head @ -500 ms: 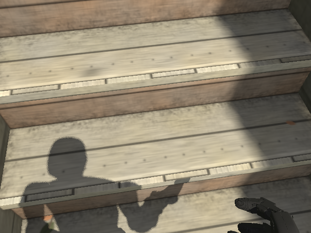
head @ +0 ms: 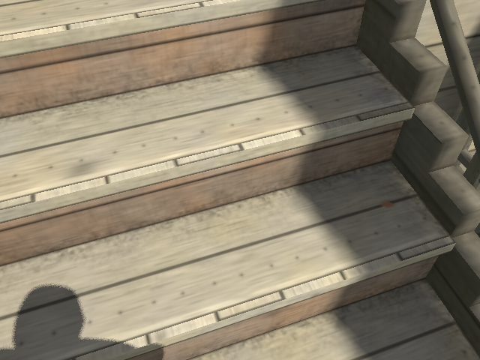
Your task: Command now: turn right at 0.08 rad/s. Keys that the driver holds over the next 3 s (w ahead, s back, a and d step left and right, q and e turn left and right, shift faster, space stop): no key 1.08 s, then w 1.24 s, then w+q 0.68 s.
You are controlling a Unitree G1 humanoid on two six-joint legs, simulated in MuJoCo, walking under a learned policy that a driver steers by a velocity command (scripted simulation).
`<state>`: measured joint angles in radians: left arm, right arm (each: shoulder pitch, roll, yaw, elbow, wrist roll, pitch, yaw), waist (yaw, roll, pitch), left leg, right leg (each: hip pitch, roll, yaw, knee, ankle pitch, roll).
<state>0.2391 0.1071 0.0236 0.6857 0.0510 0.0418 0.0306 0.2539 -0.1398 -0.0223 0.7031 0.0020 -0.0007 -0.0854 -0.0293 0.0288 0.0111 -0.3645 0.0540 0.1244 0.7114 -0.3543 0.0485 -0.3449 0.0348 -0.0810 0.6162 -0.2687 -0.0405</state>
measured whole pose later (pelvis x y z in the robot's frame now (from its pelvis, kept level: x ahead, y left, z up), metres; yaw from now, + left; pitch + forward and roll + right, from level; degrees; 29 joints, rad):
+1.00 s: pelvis +0.00 +0.01 +0.02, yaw +0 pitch -1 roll +0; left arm 0.40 0.08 -0.01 1.02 0.02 0.00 0.04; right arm 0.42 -0.06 0.03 1.02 0.00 0.00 -0.09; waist 0.02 -0.01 0.01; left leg -0.20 -0.01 0.07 0.46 -0.24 0.05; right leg -0.23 0.00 -0.07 0.43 -0.18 -0.02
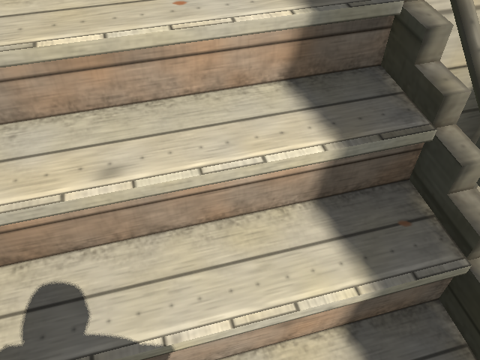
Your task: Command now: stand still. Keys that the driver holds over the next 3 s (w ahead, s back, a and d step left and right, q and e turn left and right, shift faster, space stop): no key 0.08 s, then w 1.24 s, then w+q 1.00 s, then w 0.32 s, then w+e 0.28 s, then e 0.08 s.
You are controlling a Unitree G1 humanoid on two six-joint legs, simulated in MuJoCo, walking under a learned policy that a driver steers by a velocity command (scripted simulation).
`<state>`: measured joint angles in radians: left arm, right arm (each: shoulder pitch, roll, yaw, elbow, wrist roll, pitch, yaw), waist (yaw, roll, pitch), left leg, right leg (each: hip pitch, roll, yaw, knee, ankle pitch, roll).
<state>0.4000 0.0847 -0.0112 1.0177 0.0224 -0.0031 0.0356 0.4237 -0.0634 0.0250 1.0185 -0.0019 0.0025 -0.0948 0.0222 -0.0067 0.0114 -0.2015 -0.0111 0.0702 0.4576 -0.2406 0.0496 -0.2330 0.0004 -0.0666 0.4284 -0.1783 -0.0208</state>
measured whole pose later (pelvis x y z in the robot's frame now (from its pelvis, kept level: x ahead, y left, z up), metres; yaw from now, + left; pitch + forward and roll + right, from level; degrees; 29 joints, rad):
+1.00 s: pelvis +0.27 -0.03 +0.14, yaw +1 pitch +3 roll +2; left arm 0.19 0.13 0.03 0.75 0.05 -0.11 0.01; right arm 0.37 -0.19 -0.05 1.13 -0.03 -0.06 -0.02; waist 0.04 -0.02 -0.11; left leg -0.48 -0.08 0.14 0.89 -0.47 0.11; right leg -0.99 0.03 0.13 2.07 -0.03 -0.16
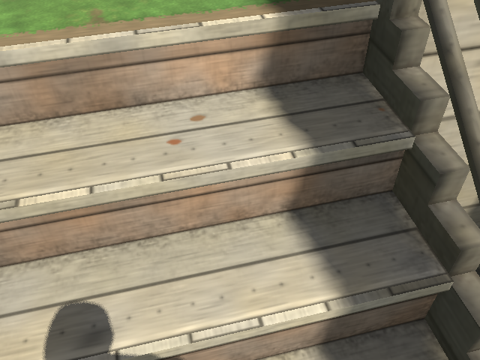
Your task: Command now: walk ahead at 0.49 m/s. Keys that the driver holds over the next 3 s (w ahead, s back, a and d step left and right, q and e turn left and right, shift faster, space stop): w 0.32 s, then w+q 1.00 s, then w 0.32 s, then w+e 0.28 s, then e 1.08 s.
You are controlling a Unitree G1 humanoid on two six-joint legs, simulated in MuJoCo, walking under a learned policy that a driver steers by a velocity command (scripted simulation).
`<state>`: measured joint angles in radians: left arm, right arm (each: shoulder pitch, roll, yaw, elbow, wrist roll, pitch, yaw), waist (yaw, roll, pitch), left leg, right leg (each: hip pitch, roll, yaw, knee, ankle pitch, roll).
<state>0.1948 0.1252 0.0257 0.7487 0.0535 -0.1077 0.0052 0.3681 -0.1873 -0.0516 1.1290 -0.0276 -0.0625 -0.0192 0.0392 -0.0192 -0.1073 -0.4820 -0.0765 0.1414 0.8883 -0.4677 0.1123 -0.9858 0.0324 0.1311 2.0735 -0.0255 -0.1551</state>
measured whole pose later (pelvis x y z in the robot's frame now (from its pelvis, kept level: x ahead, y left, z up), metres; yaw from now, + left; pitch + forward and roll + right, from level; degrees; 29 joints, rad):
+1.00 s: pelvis +0.50 +0.06 +0.34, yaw +17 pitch +2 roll +2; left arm 0.14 0.18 0.05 0.63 0.05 -0.10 0.02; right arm 0.23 -0.23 -0.08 0.77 -0.04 0.00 0.01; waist -0.01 -0.02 -0.01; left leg -0.65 -0.13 0.10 1.08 -0.49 0.14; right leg -0.74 -0.07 0.09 2.00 -0.03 -0.07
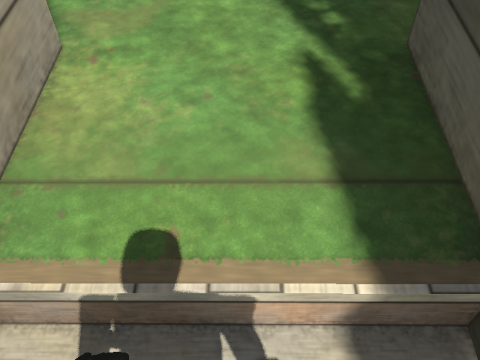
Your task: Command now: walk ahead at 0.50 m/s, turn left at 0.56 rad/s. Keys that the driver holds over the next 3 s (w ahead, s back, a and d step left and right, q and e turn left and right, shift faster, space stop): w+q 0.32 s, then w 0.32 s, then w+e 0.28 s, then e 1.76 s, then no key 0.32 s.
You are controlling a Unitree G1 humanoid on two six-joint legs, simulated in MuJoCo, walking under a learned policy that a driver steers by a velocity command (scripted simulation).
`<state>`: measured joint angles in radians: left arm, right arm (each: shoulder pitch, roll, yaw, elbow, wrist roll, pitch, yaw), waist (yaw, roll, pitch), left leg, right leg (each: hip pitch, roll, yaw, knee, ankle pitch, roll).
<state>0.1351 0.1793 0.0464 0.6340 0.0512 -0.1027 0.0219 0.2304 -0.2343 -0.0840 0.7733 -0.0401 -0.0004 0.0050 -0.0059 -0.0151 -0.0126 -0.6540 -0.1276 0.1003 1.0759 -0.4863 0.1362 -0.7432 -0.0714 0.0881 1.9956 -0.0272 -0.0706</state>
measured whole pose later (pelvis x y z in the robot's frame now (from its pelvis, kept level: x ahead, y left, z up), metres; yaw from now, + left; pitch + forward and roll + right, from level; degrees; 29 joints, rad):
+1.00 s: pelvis +0.53 +0.17 +0.38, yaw +10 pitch +2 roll +2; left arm 0.33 0.21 0.11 0.74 0.02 -0.09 -0.01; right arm 0.17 -0.18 -0.07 0.78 -0.01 -0.06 0.00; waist 0.05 -0.02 0.01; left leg -0.66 0.09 0.20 1.10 -0.46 0.06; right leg -0.64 0.00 0.09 1.74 -0.02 -0.09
